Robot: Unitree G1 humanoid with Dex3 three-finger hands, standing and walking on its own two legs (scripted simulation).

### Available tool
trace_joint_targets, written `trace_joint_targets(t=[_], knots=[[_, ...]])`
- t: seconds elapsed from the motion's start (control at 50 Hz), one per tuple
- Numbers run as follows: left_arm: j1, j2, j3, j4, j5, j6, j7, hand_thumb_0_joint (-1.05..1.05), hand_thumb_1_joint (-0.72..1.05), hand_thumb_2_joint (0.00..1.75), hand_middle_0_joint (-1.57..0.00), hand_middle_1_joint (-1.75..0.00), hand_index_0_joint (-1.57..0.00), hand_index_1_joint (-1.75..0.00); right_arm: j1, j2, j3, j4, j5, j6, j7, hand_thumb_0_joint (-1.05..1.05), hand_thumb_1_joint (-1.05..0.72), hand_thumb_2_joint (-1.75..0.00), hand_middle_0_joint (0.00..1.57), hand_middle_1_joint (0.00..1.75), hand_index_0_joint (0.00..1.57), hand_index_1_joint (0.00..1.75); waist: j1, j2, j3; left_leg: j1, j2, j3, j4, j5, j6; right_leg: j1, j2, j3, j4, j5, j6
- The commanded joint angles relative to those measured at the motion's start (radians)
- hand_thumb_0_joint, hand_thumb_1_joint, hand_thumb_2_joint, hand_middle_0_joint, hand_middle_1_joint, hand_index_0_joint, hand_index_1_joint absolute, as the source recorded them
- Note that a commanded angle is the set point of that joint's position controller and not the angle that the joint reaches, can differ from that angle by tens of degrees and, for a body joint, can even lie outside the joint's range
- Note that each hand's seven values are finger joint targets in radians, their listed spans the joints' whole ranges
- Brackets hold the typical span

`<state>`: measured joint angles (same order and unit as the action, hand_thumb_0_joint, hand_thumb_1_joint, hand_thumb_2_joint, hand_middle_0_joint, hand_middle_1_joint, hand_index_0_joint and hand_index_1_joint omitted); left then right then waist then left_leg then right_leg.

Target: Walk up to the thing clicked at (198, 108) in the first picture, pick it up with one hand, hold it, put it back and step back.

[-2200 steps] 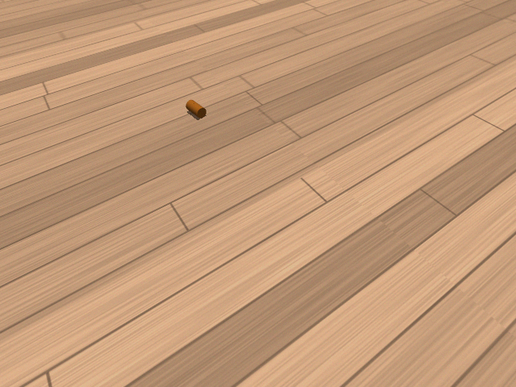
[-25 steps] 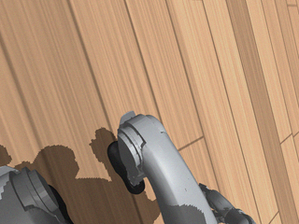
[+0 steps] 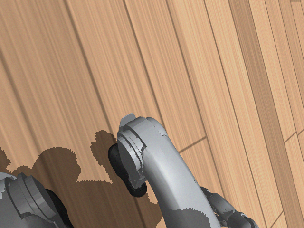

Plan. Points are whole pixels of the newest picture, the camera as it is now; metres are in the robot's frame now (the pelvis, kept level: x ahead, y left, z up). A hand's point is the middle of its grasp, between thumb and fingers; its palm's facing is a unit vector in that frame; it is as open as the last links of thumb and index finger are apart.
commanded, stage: open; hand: left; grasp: from above
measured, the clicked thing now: out of the picture +0.52 +0.34 -0.28
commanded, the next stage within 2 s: withdraw in 0.40 s
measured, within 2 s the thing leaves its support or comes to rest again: neither
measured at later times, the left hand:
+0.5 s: hand out of the picture +0.50 +0.33 -0.24, palm faces -0.45 -0.12 -0.89, open 13.7 cm
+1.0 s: hand out of the picture +0.53 +0.38 -0.09, palm faces -0.39 -0.10 -0.91, open 14.1 cm
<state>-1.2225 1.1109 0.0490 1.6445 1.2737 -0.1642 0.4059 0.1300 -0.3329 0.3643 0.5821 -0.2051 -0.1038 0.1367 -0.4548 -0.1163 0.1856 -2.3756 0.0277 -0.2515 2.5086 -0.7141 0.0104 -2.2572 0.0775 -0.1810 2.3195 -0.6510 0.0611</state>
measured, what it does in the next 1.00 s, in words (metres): stands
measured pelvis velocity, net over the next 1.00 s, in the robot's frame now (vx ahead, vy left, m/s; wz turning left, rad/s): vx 0.00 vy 0.00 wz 0.05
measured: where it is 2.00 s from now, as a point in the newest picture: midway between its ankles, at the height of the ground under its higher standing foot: (100, 202)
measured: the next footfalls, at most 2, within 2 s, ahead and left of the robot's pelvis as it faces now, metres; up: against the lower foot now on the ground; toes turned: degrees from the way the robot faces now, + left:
none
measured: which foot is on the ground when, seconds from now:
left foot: down 0.00-1.00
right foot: down 0.00-1.00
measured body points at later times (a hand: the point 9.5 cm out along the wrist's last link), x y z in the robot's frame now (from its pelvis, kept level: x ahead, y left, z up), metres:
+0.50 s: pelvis +0.00 +0.00 +0.00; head +0.29 +0.13 +0.31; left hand +0.52 +0.34 -0.19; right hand +0.04 -0.25 -0.05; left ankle +0.06 +0.12 -0.28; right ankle +0.12 -0.12 -0.28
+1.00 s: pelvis +0.00 +0.00 +0.03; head +0.26 +0.10 +0.38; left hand +0.54 +0.38 -0.04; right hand +0.07 -0.26 -0.05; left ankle +0.06 +0.12 -0.28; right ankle +0.12 -0.12 -0.28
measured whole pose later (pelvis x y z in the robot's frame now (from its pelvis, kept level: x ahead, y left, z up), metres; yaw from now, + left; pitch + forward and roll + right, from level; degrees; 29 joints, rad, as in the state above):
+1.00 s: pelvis +0.00 +0.00 +0.03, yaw +3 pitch +35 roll -14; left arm -1.23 0.99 0.00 1.33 1.17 0.02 0.10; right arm 0.17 -0.33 0.22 0.54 -0.14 0.02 0.15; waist -0.36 0.02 0.05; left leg -2.34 0.02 -0.20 2.41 -0.70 0.02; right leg -2.22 0.05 -0.14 2.25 -0.67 0.05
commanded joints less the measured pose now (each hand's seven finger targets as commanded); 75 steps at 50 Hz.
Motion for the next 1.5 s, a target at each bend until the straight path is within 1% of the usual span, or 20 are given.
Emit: trace_joint_targets(t=[0.0, 0.04, 0.1, 0.32, 0.5, 0.58, 0.7, 0.76, 0.8, 0.88, 0.94, 1.0, 1.06, 1.1, 1.12, 1.2, 1.28, 1.32, 1.4, 1.48], knots=[[-0.254, 0.221, 0.004, -0.155, -0.014, -0.016, 0.023, 0.0, -0.3, 0.78, -0.24, -0.86, -0.26, -0.85, 0.212, -0.338, -0.088, 0.011, 0.007, 0.017, -0.014, 0.0, -0.9, -0.9, 0.2, 0.3, 0.2, 0.3, -0.048, 0.562, -0.663, 0.526, 0.042, 0.071, -0.239, 0.269, -0.004, 0.4, 0.022, -0.089, -0.192, 0.271, -0.091], [-0.265, 0.233, 0.009, -0.186, -0.011, -0.026, 0.027, 0.0, -0.32, 0.8, -0.22, -0.87, -0.23, -0.86, 0.217, -0.339, -0.087, 0.018, 0.004, 0.021, -0.016, 0.0, -0.9, -0.9, 0.2, 0.3, 0.2, 0.3, -0.047, 0.598, -0.692, 0.567, 0.043, 0.07, -0.235, 0.311, -0.009, 0.409, 0.022, -0.091, -0.188, 0.298, -0.091], [-0.24, 0.208, -0.006, -0.136, -0.005, -0.036, 0.038, 0.0, -0.34, 0.82, -0.19, -0.92, -0.21, -0.89, 0.209, -0.336, -0.087, 0.013, 0.001, 0.026, -0.017, 0.0, -0.9, -0.9, 0.2, 0.3, 0.2, 0.3, -0.049, 0.559, -0.659, 0.519, 0.039, 0.073, -0.231, 0.266, -0.001, 0.41, 0.029, -0.094, -0.195, 0.27, -0.091], [-0.269, 0.18, -0.03, -0.148, -0.002, -0.027, 0.058, 0.0, -0.46, 0.93, -0.1, -0.99, -0.11, -0.98, 0.214, -0.326, -0.085, 0.034, -0.001, 0.017, -0.014, 0.0, -0.89, -0.9, 0.2, 0.3, 0.2, 0.3, -0.059, 0.584, -0.657, 0.541, 0.045, 0.068, -0.238, 0.282, -0.004, 0.383, 0.027, -0.095, -0.191, 0.291, -0.085], [-0.273, 0.201, -0.007, -0.153, -0.003, -0.012, 0.054, 0.0, -0.51, 0.97, -0.07, -1.03, -0.09, -1.01, 0.216, -0.334, -0.083, 0.029, 0.001, 0.011, -0.013, 0.0, -0.9, -0.9, 0.2, 0.3, 0.2, 0.3, -0.055, 0.597, -0.652, 0.561, 0.046, 0.054, -0.244, 0.297, -0.015, 0.346, 0.018, -0.098, -0.184, 0.283, -0.093], [-0.334, 0.249, 0.026, -0.251, -0.001, -0.002, 0.062, 0.0, -0.52, 0.97, -0.08, -1.0, -0.09, -0.99, 0.222, -0.354, -0.107, 0.029, 0.0, 0.015, -0.015, 0.0, -0.91, -0.9, 0.2, 0.3, 0.2, 0.3, -0.038, 0.689, -0.731, 0.648, 0.052, 0.05, -0.25, 0.344, -0.027, 0.34, 0.011, -0.097, -0.178, 0.305, -0.098], [-0.376, 0.217, 0.039, -0.374, -0.02, 0.061, 0.058, 0.0, -0.55, 0.99, -0.07, -1.01, -0.07, -1.0, 0.222, -0.322, -0.141, -0.005, 0.013, 0.007, 0.014, 0.0, -0.91, -0.9, 0.2, 0.3, 0.2, 0.3, 0.002, 0.75, -0.857, 0.674, 0.043, 0.091, -0.26, 0.375, -0.017, 0.398, 0.02, -0.077, -0.186, 0.355, -0.095], [-0.362, 0.215, 0.048, -0.444, -0.039, 0.114, 0.009, 0.0, -0.55, 0.99, -0.07, -1.0, -0.07, -1.0, 0.247, -0.311, -0.169, -0.001, 0.031, 0.022, 0.029, 0.0, -0.91, -0.9, 0.2, 0.3, 0.2, 0.3, 0.044, 0.753, -0.93, 0.642, 0.031, 0.116, -0.27, 0.394, -0.01, 0.428, 0.02, -0.057, -0.197, 0.372, -0.097], [-0.314, 0.179, 0.032, -0.452, -0.054, 0.15, -0.056, 0.0, -0.55, 0.99, -0.08, -0.99, -0.08, -0.99, 0.248, -0.299, -0.188, -0.012, 0.045, 0.045, 0.036, 0.0, -0.91, -0.9, 0.2, 0.3, 0.2, 0.3, 0.068, 0.714, -0.934, 0.598, 0.026, 0.131, -0.286, 0.361, 0.0, 0.438, 0.022, -0.042, -0.212, 0.347, -0.097], [-0.239, 0.063, -0.029, -0.402, -0.096, 0.194, -0.23, 0.0, -0.53, 0.99, -0.08, -0.99, -0.08, -0.99, 0.289, -0.293, -0.228, -0.024, 0.064, 0.114, 0.024, 0.0, -0.9, -0.9, 0.2, 0.3, 0.2, 0.3, 0.039, 0.525, -0.796, 0.466, 0.012, 0.142, -0.322, 0.275, 0.014, 0.472, 0.022, -0.024, -0.279, 0.283, -0.104], [-0.221, 0.018, -0.058, -0.441, -0.127, 0.181, -0.339, 0.0, -0.51, 0.99, -0.08, -1.0, -0.08, -1.0, 0.305, -0.306, -0.243, -0.047, 0.078, 0.151, 0.003, 0.0, -0.9, -0.9, 0.2, 0.3, 0.2, 0.3, 0.046, 0.424, -0.732, 0.43, 0.0, 0.14, -0.351, 0.249, 0.019, 0.482, 0.009, -0.019, -0.322, 0.242, -0.111], [-0.248, -0.017, -0.081, -0.507, -0.143, 0.145, -0.419, 0.0, -0.47, 0.97, -0.09, -0.99, -0.1, -0.98, 0.325, -0.309, -0.249, -0.055, 0.089, 0.177, -0.025, 0.0, -0.89, -0.9, 0.2, 0.3, 0.2, 0.3, 0.028, 0.381, -0.72, 0.461, -0.006, 0.124, -0.369, 0.252, 0.014, 0.467, 0.002, -0.025, -0.338, 0.221, -0.119], [-0.31, -0.051, -0.101, -0.553, -0.159, 0.087, -0.452, 0.0, -0.42, 0.92, -0.15, -0.93, -0.15, -0.93, 0.326, -0.297, -0.244, -0.052, 0.092, 0.189, -0.05, 0.0, -0.89, -0.9, 0.2, 0.3, 0.2, 0.3, 0.008, 0.372, -0.717, 0.491, -0.009, 0.117, -0.364, 0.234, 0.011, 0.427, -0.004, -0.024, -0.347, 0.194, -0.117], [-0.343, -0.055, -0.11, -0.551, -0.146, 0.043, -0.454, 0.0, -0.4, 0.91, -0.17, -0.91, -0.17, -0.91, 0.313, -0.285, -0.232, -0.045, 0.088, 0.192, -0.066, 0.0, -0.89, -0.9, 0.2, 0.3, 0.2, 0.3, 0.009, 0.375, -0.712, 0.503, -0.01, 0.115, -0.356, 0.212, 0.008, 0.386, -0.003, -0.022, -0.34, 0.17, -0.118], [-0.361, -0.017, -0.095, -0.558, -0.132, 0.023, -0.441, 0.0, -0.4, 0.91, -0.17, -0.9, -0.17, -0.9, 0.307, -0.279, -0.224, -0.047, 0.084, 0.192, -0.072, 0.0, -0.89, -0.9, 0.2, 0.3, 0.2, 0.3, 0.021, 0.4, -0.729, 0.51, -0.01, 0.125, -0.346, 0.216, 0.007, 0.393, -0.002, -0.017, -0.333, 0.174, -0.116], [-0.434, 0.065, -0.055, -0.566, -0.059, -0.024, -0.311, 0.0, -0.38, 0.88, -0.2, -0.87, -0.2, -0.87, 0.258, -0.269, -0.199, -0.046, 0.069, 0.204, -0.089, 0.0, -0.9, -0.9, 0.2, 0.3, 0.2, 0.3, 0.072, 0.596, -0.835, 0.634, -0.013, 0.131, -0.367, 0.26, -0.012, 0.341, -0.008, -0.021, -0.28, 0.207, -0.121], [-0.494, 0.104, -0.018, -0.531, -0.003, -0.003, -0.176, 0.0, -0.37, 0.87, -0.21, -0.84, -0.21, -0.84, 0.264, -0.288, -0.208, -0.043, 0.061, 0.197, -0.08, 0.0, -0.9, -0.9, 0.2, 0.3, 0.2, 0.3, 0.06, 0.7, -0.882, 0.705, -0.011, 0.136, -0.379, 0.285, -0.017, 0.3, -0.01, -0.037, -0.245, 0.24, -0.118], [-0.523, 0.098, -0.012, -0.509, 0.0, 0.029, -0.142, 0.0, -0.36, 0.85, -0.23, -0.82, -0.23, -0.82, 0.259, -0.287, -0.216, -0.045, 0.063, 0.19, -0.074, 0.0, -0.9, -0.9, 0.2, 0.3, 0.2, 0.3, 0.054, 0.722, -0.92, 0.723, -0.008, 0.139, -0.383, 0.295, -0.013, 0.29, -0.014, -0.034, -0.235, 0.257, -0.114], [-0.514, 0.124, 0.001, -0.463, -0.005, 0.096, -0.133, 0.0, -0.33, 0.82, -0.27, -0.78, -0.26, -0.78, 0.26, -0.291, -0.224, -0.048, 0.076, 0.185, -0.069, 0.0, -0.9, -0.9, 0.2, 0.3, 0.2, 0.3, 0.063, 0.702, -0.949, 0.686, -0.007, 0.14, -0.396, 0.251, -0.001, 0.288, -0.015, -0.025, -0.235, 0.233, -0.11], [-0.39, 0.097, -0.026, -0.37, -0.029, 0.141, -0.204, 0.0, -0.27, 0.78, -0.31, -0.74, -0.31, -0.74, 0.264, -0.281, -0.221, -0.039, 0.086, 0.198, -0.076, 0.0, -0.9, -0.9, 0.2, 0.3, 0.2, 0.3, 0.067, 0.575, -0.866, 0.551, -0.014, 0.159, -0.393, 0.192, 0.013, 0.33, -0.01, -0.009, -0.273, 0.179, -0.111]])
